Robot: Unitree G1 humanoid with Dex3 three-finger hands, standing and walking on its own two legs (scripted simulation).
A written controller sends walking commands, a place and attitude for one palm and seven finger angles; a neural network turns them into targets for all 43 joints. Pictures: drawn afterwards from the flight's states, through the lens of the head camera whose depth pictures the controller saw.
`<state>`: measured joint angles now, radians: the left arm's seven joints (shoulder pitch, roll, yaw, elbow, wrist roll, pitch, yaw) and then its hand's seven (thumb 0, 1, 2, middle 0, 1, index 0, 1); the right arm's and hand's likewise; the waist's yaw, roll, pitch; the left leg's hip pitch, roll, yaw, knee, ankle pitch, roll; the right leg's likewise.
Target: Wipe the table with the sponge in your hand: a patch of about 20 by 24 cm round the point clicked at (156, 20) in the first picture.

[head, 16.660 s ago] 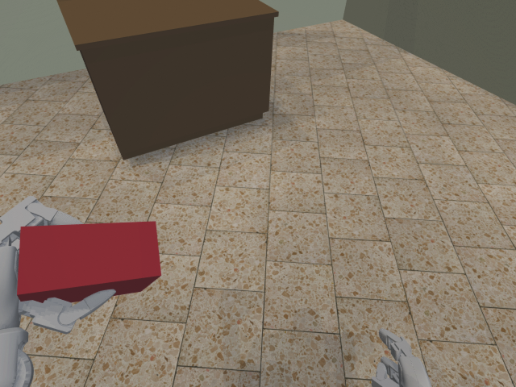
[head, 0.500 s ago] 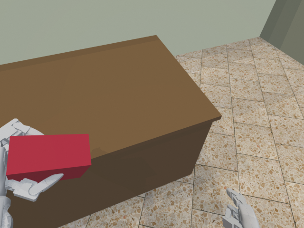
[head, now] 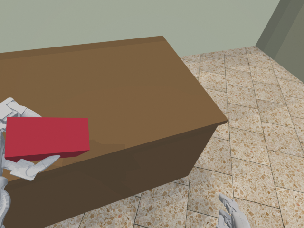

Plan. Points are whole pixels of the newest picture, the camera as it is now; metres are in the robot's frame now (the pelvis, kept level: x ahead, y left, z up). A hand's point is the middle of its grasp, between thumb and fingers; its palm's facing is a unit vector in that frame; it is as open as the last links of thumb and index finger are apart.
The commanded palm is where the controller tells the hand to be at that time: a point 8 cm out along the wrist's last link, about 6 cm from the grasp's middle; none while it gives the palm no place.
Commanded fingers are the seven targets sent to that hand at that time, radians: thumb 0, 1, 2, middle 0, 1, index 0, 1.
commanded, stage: come to a stop and stand still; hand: left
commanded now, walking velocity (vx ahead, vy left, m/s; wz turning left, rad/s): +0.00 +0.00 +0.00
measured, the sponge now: (60, 139) +0.25 +0.23 +0.14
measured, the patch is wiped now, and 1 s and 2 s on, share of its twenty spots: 0.00 0.00 0.00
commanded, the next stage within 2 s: none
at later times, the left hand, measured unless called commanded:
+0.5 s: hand (18, 110) +0.25 +0.28 +0.21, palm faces +0.49 -0.75 -0.45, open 10.0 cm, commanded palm +0.16 +0.28 +0.18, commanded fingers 0.00 0.10 1.30 -1.20 -1.60 -1.20 -1.60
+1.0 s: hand (47, 156) +0.19 +0.21 +0.19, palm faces +0.41 -0.85 -0.33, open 10.0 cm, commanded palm +0.13 +0.25 +0.18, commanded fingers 0.00 0.10 1.30 -1.20 -1.60 -1.20 -1.60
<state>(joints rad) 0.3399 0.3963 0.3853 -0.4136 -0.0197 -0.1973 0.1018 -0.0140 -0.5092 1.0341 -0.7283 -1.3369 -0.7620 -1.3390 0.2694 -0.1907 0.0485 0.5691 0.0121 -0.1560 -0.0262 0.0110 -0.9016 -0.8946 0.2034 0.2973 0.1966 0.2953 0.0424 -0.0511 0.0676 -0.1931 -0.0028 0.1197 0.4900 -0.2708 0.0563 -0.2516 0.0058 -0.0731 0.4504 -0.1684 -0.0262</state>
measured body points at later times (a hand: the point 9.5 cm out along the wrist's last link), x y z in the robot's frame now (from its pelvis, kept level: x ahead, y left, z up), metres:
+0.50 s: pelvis +0.01 +0.00 +0.00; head +0.05 +0.02 +0.45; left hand +0.22 +0.32 +0.23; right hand +0.20 -0.20 -0.07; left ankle +0.00 +0.08 -0.74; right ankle +0.05 -0.11 -0.74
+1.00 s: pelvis -0.04 -0.03 +0.00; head -0.05 -0.02 +0.45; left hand +0.16 +0.25 +0.20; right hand +0.13 -0.27 -0.06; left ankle +0.00 +0.08 -0.74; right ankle +0.05 -0.11 -0.74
